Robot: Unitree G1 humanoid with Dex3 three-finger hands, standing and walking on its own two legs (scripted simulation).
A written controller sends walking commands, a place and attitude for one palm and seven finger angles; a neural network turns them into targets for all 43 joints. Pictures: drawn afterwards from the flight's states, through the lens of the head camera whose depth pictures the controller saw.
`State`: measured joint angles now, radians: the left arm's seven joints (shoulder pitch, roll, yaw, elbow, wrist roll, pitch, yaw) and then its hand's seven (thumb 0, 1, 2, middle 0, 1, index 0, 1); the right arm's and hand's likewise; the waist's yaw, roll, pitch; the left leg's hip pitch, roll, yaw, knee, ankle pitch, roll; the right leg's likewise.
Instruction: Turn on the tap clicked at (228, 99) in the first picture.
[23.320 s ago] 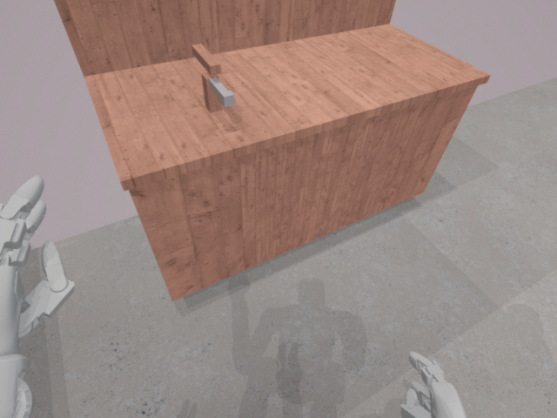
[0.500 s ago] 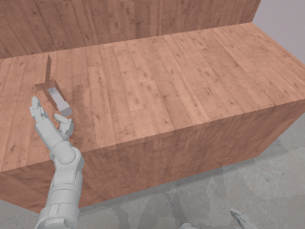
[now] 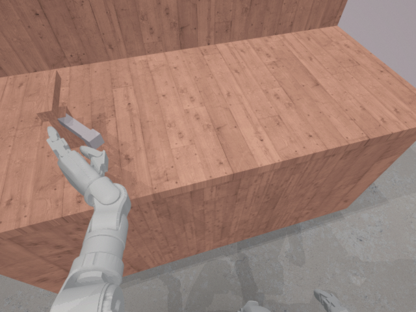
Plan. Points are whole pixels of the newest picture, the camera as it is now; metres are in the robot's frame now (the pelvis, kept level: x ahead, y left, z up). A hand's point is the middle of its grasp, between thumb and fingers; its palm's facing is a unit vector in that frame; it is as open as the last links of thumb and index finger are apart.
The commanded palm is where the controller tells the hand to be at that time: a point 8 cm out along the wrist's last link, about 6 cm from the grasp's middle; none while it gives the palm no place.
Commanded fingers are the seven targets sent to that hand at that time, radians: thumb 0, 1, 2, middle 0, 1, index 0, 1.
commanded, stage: push the lever round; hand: left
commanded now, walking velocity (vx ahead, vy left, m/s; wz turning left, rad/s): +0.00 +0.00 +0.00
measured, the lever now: (93, 139) +0.43 +0.26 +0.07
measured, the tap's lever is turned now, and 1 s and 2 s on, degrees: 37 62 72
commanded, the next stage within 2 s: lift the hand up off the lever in 1.08 s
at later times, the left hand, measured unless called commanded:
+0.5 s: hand (118, 143) +0.43 +0.21 +0.06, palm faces +0.83 -0.55 -0.11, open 7.7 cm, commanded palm +0.38 +0.22 +0.07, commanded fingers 0.00 0.90 0.90 -0.15 -0.15 -0.15 -0.15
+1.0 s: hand (123, 136) +0.45 +0.20 +0.06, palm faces +0.84 -0.54 -0.12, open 7.7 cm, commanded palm +0.40 +0.22 +0.07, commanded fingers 0.00 0.90 0.90 -0.15 -0.15 -0.15 -0.15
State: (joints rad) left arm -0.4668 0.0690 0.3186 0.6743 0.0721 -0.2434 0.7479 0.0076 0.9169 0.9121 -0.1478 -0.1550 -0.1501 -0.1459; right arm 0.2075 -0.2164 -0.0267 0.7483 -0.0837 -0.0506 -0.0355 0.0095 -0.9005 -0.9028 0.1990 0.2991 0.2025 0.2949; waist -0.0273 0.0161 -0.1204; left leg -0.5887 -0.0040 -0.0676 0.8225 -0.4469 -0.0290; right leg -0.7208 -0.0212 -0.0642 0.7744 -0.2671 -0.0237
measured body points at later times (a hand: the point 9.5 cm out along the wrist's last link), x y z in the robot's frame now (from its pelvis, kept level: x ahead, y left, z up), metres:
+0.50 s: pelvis +0.00 +0.00 -0.01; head +0.06 -0.01 +0.44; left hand +0.39 +0.23 +0.07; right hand +0.10 -0.25 -0.14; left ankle -0.03 +0.14 -0.70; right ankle +0.06 -0.11 -0.70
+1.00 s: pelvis +0.00 -0.01 -0.01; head +0.07 -0.01 +0.44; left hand +0.40 +0.22 +0.07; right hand +0.07 -0.26 -0.14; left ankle -0.03 +0.14 -0.70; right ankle +0.06 -0.11 -0.70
